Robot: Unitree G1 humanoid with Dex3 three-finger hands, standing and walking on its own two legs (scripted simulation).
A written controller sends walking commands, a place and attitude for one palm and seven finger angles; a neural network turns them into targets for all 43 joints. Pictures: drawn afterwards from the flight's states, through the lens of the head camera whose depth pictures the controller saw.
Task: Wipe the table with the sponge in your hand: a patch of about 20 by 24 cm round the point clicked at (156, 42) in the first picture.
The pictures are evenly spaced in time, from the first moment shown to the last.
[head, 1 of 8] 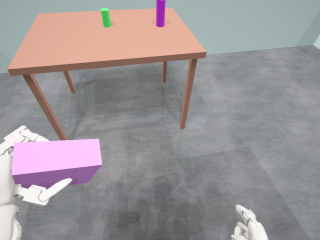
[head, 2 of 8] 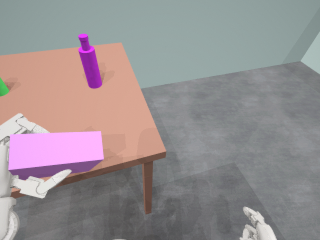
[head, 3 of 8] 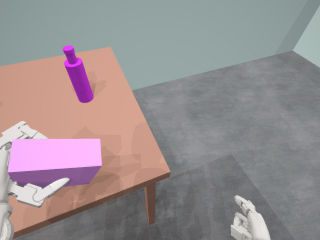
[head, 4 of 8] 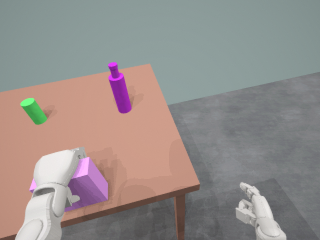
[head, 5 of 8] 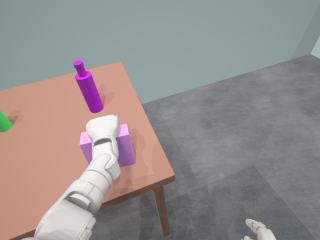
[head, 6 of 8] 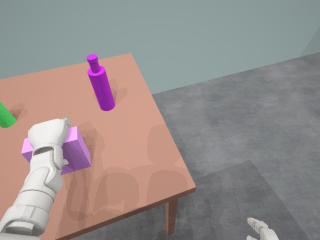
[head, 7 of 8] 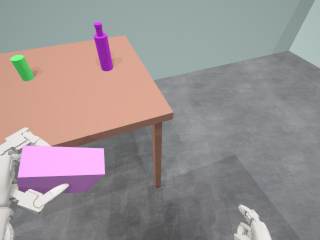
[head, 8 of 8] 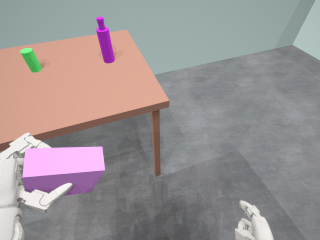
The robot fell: no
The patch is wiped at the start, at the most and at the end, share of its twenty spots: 0.00 1.00 1.00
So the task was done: yes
